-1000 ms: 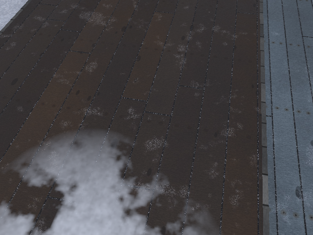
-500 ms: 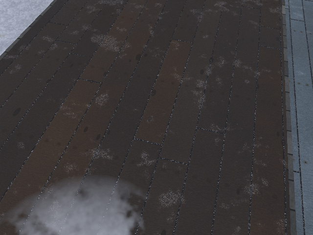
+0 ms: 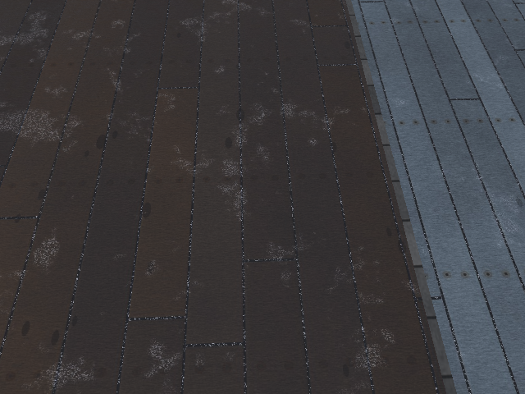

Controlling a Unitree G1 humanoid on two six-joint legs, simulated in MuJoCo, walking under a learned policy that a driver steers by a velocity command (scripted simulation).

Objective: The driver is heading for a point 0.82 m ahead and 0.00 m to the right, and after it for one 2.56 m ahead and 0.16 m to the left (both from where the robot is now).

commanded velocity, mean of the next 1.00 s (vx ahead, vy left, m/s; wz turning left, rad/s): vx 0.50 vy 0.00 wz -0.20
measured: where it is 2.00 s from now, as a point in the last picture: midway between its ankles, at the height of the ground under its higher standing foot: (304, 262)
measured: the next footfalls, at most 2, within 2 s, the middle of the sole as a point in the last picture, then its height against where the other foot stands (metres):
left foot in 0.40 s outside the picture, level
right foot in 0.92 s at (340, 316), level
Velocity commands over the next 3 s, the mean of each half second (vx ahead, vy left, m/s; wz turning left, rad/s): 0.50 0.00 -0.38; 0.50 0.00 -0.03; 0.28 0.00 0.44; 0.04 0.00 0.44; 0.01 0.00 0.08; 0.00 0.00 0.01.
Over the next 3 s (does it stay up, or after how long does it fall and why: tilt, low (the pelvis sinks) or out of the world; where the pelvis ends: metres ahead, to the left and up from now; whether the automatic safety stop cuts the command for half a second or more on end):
stays up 0.78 -0.09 0.02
